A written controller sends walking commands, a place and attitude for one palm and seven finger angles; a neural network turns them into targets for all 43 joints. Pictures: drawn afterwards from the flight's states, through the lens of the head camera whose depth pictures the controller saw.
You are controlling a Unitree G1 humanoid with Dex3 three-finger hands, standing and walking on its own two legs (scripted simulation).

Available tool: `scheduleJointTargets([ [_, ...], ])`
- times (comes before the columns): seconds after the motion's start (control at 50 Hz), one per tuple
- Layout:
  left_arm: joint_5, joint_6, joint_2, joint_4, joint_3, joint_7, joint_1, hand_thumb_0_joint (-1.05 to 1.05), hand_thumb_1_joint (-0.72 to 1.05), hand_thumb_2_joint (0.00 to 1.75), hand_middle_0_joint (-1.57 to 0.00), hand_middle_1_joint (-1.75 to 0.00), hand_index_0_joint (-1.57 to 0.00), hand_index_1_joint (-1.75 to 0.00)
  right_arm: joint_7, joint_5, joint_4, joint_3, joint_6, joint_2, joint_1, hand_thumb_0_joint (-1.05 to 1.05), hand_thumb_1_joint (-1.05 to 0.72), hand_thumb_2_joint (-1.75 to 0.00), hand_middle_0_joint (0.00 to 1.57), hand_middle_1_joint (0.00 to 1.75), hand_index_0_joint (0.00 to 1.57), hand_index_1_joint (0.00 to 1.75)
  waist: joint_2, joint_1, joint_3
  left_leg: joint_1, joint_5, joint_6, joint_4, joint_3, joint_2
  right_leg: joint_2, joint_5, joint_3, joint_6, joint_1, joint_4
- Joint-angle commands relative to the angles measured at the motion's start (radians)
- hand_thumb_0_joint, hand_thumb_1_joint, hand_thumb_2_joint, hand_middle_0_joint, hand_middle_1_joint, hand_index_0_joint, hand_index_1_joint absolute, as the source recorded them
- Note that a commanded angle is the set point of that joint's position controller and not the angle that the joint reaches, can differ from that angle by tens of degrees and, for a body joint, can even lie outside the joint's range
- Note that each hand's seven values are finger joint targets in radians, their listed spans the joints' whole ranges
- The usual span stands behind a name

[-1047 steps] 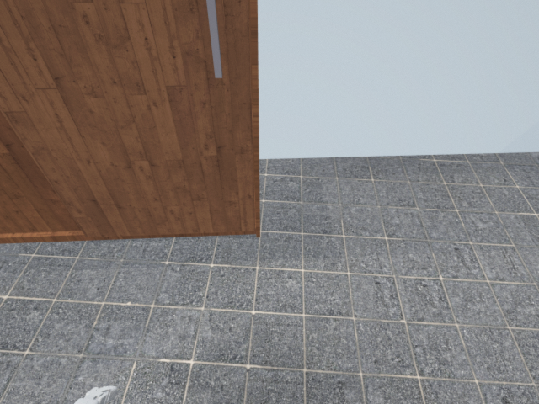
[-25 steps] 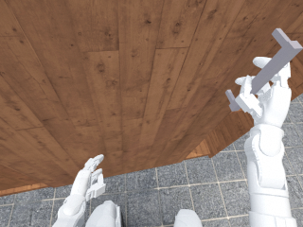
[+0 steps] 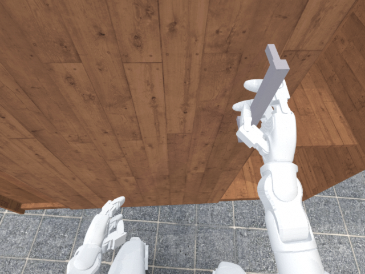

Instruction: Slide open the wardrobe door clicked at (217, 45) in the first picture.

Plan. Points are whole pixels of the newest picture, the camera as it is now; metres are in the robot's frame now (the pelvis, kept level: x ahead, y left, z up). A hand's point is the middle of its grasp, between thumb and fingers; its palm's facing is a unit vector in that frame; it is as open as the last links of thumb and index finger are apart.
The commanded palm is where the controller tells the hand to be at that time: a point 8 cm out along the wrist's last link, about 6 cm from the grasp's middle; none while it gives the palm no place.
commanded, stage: step sideways, sliding the door along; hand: right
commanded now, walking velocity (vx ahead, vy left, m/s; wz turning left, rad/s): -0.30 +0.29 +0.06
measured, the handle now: (254, 101) +0.39 -0.14 +0.15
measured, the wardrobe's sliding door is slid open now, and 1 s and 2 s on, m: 0.47 0.66 0.66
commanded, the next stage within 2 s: stop walking and hold the door there in 0.90 s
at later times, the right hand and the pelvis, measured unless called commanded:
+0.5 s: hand (134, 132) +0.33 +0.07 +0.14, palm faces +0.03 +1.00 -0.08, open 6.2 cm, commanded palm +0.31 +0.07 +0.14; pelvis -0.07 +0.18 +0.00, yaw +4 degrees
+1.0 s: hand (125, 125) +0.34 +0.09 +0.14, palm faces +0.43 +0.90 -0.07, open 6.5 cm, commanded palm +0.31 +0.07 +0.13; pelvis -0.06 +0.35 +0.00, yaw -1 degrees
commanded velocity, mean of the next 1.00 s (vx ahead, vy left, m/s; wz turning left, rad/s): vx -0.03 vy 0.29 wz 0.00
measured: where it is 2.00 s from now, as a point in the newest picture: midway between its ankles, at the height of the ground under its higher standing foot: outside the picture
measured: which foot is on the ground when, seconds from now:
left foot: up 0.00-0.10, down 0.12-0.36, up 0.38-0.62, down 0.64-0.80, up 0.82-1.00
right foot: down 0.00-0.14, up 0.16-0.34, down 0.36-0.64, up 0.66-0.78, down 0.80-1.00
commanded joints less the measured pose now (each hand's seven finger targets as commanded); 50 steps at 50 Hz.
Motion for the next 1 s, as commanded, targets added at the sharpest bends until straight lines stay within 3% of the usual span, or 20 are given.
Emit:
scheduleJointTargets([
  [0.0,-0.020,-0.047,0.149,-0.142,0.059,0.026,-0.077,0.00,0.90,0.90,-0.20,-0.30,-0.20,-0.30,0.084,-0.023,-0.282,0.132,-0.112,0.001,-0.407,0.00,-0.90,-0.90,0.45,1.40,0.45,1.40,-0.209,0.121,-0.464,0.083,0.014,-0.017,-0.178,0.124,-0.047,-0.178,0.845,0.022,-0.185,0.263,-0.053],
  [0.08,-0.050,-0.055,0.115,-0.104,0.041,0.026,-0.076,0.00,0.90,0.90,-0.20,-0.30,-0.20,-0.30,0.077,-0.022,-0.272,0.097,-0.133,-0.045,-0.426,0.00,-0.90,-0.90,0.45,1.40,0.45,1.40,-0.122,0.116,-0.498,0.262,0.386,-0.020,-0.529,0.144,-0.035,-0.063,0.563,0.007,-0.157,0.212,0.125],
  [0.12,-0.047,-0.052,0.056,-0.117,0.016,0.050,-0.128,0.00,0.90,0.90,-0.20,-0.30,-0.20,-0.30,0.068,-0.033,-0.286,0.059,-0.139,-0.135,-0.415,0.00,-0.90,-0.90,0.45,1.40,0.45,1.40,0.303,0.088,-0.518,0.420,1.210,0.101,-0.516,-0.146,0.254,0.142,-0.329,0.006,-0.153,-0.152,0.420],
  [0.16,-0.027,-0.064,0.068,-0.096,0.028,0.076,-0.132,0.00,0.90,0.90,-0.20,-0.30,-0.20,-0.30,0.060,-0.019,-0.283,0.045,-0.127,-0.127,-0.316,0.00,-0.90,-0.90,0.45,1.40,0.45,1.40,0.457,0.036,-0.621,0.472,1.378,0.163,-0.432,-0.191,0.304,0.200,-0.481,0.149,-0.093,-0.216,0.635],
  [0.22,-0.019,-0.060,0.048,-0.044,0.003,0.078,-0.121,0.00,0.90,0.90,-0.20,-0.30,-0.20,-0.30,0.041,-0.004,-0.363,0.031,-0.167,-0.092,-0.438,0.00,-0.90,-0.90,0.45,1.40,0.45,1.40,0.327,0.107,-0.591,0.602,1.330,0.191,-0.385,-0.101,0.238,0.186,-0.347,0.124,-0.069,-0.286,0.388],
  [0.3,-0.019,-0.001,0.091,-0.053,0.049,0.093,-0.075,0.00,0.90,0.90,-0.20,-0.30,-0.20,-0.30,0.055,0.000,-0.303,-0.033,-0.170,-0.157,-0.470,0.00,-0.90,-0.90,0.45,1.40,0.45,1.40,0.284,0.134,-0.669,0.388,1.006,0.131,-0.271,-0.030,0.166,0.128,0.162,0.061,-0.081,0.096,-0.038],
  [0.32,-0.015,0.003,0.118,-0.062,0.068,0.095,-0.063,0.00,0.90,0.90,-0.20,-0.30,-0.20,-0.30,0.066,0.011,-0.296,-0.024,-0.167,-0.150,-0.498,0.00,-0.90,-0.90,0.45,1.40,0.45,1.40,0.168,0.146,-0.680,0.151,0.678,0.073,-0.196,-0.006,0.117,-0.024,0.515,0.183,-0.149,0.315,-0.088],
  [0.34,-0.018,0.007,0.169,-0.078,0.088,0.086,-0.073,0.00,0.90,0.90,-0.20,-0.30,-0.20,-0.30,0.081,0.023,-0.281,0.008,-0.156,-0.115,-0.494,0.00,-0.90,-0.90,0.45,1.40,0.45,1.40,-0.156,0.124,-0.673,-0.101,0.013,-0.001,-0.016,0.026,0.005,-0.313,1.024,0.457,-0.274,0.463,-0.123],
  [0.36,-0.010,0.002,0.146,-0.074,0.070,0.062,-0.081,0.00,0.90,0.90,-0.20,-0.30,-0.20,-0.30,0.095,0.003,-0.224,0.010,-0.152,-0.088,-0.524,0.00,-0.90,-0.90,0.45,1.40,0.45,1.40,-0.104,0.102,-0.680,-0.122,-0.164,0.014,0.133,-0.069,-0.012,-0.378,1.093,0.495,-0.348,0.449,-0.089],
  [0.42,-0.009,-0.017,0.146,-0.061,0.065,0.049,-0.106,0.00,0.90,0.90,-0.20,-0.30,-0.20,-0.30,0.107,0.006,-0.218,0.010,-0.129,-0.105,-0.708,0.00,-0.90,-0.90,0.45,1.40,0.45,1.40,-0.312,0.114,-0.541,-0.224,-0.069,0.011,0.101,-0.072,0.057,-0.305,0.906,0.273,-0.312,0.380,-0.056],
  [0.46,-0.015,-0.010,0.169,-0.041,0.076,0.041,-0.099,0.00,0.90,0.90,-0.20,-0.30,-0.20,-0.30,0.111,0.015,-0.120,0.040,-0.102,-0.068,-0.711,0.00,-0.90,-0.90,0.45,1.40,0.45,1.40,-0.295,0.100,-0.511,-0.088,0.018,0.009,-0.011,-0.025,0.052,-0.245,0.795,0.151,-0.254,0.277,-0.067],
  [0.58,-0.065,0.004,0.158,-0.084,0.054,0.068,-0.071,0.00,0.90,0.90,-0.20,-0.30,-0.20,-0.30,0.095,0.039,-0.035,0.105,-0.053,0.012,-0.752,0.00,-0.90,-0.90,0.45,1.40,0.45,1.40,-0.099,0.124,-0.564,0.322,0.211,-0.005,-0.399,0.156,-0.029,-0.089,0.397,0.056,-0.162,0.094,0.073],
  [0.64,-0.063,-0.001,0.110,-0.048,0.037,0.094,-0.097,0.00,0.90,0.90,-0.20,-0.30,-0.20,-0.30,0.051,0.020,0.017,0.052,-0.033,-0.108,-0.782,0.00,-0.90,-0.90,0.45,1.40,0.45,1.40,0.276,0.115,-0.547,0.414,0.886,0.140,-0.507,-0.143,0.291,0.162,-0.310,0.047,-0.083,-0.215,0.400],
  [0.68,-0.052,0.003,0.138,-0.009,0.053,0.113,-0.073,0.00,0.90,0.90,-0.20,-0.30,-0.20,-0.30,0.038,0.025,-0.026,-0.011,-0.040,-0.170,-0.769,0.00,-0.90,-0.90,0.45,1.40,0.45,1.40,0.350,0.089,-0.600,0.558,1.146,0.187,-0.394,-0.124,0.288,0.166,-0.357,0.088,-0.094,-0.285,0.481],
  [0.74,-0.044,-0.008,0.127,0.029,0.037,0.121,-0.054,0.00,0.90,0.90,-0.20,-0.30,-0.20,-0.30,0.031,0.048,-0.057,0.043,-0.064,-0.086,-0.861,0.00,-0.90,-0.90,0.45,1.40,0.45,1.40,0.200,0.150,-0.593,0.474,1.069,0.114,-0.204,0.039,0.210,0.110,0.037,0.057,-0.108,-0.062,-0.007],
  [0.76,-0.045,-0.002,0.144,0.015,0.051,0.121,-0.028,0.00,0.90,0.90,-0.20,-0.30,-0.20,-0.30,0.043,0.064,-0.063,0.066,-0.076,-0.055,-0.858,0.00,-0.90,-0.90,0.45,1.40,0.45,1.40,0.074,0.167,-0.630,0.215,0.765,0.032,-0.068,0.100,0.131,-0.019,0.588,0.176,-0.163,0.237,-0.106],
  [0.78,-0.033,-0.001,0.193,-0.008,0.078,0.105,-0.017,0.00,0.90,0.90,-0.20,-0.30,-0.20,-0.30,0.059,0.073,-0.101,0.088,-0.087,-0.029,-0.866,0.00,-0.90,-0.90,0.45,1.40,0.45,1.40,-0.160,0.151,-0.671,-0.138,0.043,-0.017,0.097,0.087,0.007,-0.287,1.221,0.491,-0.283,0.524,-0.030],
  [0.82,-0.048,0.004,0.223,-0.023,0.097,0.042,-0.056,0.00,0.90,0.90,-0.20,-0.30,-0.20,-0.30,0.091,0.054,-0.014,0.050,-0.078,-0.030,-0.903,0.00,-0.90,-0.90,0.45,1.40,0.45,1.40,-0.010,0.123,-0.664,-0.165,-0.149,0.026,0.226,-0.068,0.045,-0.365,0.991,0.404,-0.335,0.479,-0.028],
  [0.88,-0.051,-0.005,0.184,-0.019,0.089,0.032,-0.045,0.00,0.90,0.90,-0.20,-0.30,-0.20,-0.30,0.095,0.052,-0.058,0.055,-0.072,-0.058,-0.930,0.00,-0.90,-0.90,0.45,1.40,0.45,1.40,-0.248,0.129,-0.586,-0.192,-0.059,0.012,0.095,0.007,0.048,-0.245,0.934,0.215,-0.289,0.472,-0.008],
  [0.98,-0.052,-0.008,0.201,-0.061,0.096,0.032,-0.017,0.00,0.90,0.90,-0.20,-0.30,-0.20,-0.30,0.093,0.055,-0.002,-0.025,-0.058,-0.151,-0.831,0.00,-0.90,-0.90,0.45,1.40,0.45,1.40,-0.289,0.134,-0.575,0.019,0.058,0.000,-0.153,0.136,-0.035,-0.163,0.964,0.049,-0.189,0.407,0.000],
])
